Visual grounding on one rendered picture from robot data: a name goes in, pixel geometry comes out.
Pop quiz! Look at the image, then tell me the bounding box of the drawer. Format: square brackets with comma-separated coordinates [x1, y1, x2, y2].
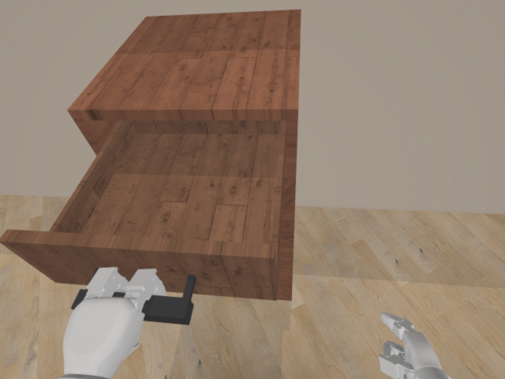
[0, 120, 286, 301]

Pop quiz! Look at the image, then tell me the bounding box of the cabinet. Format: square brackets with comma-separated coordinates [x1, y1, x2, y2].
[67, 9, 301, 301]

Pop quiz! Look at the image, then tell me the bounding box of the handle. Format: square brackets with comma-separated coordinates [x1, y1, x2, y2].
[71, 268, 196, 325]

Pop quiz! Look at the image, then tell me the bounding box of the robot right hand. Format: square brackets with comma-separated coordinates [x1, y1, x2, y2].
[379, 313, 442, 379]

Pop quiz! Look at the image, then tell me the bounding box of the robot left hand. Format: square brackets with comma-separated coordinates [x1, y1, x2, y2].
[63, 267, 166, 379]

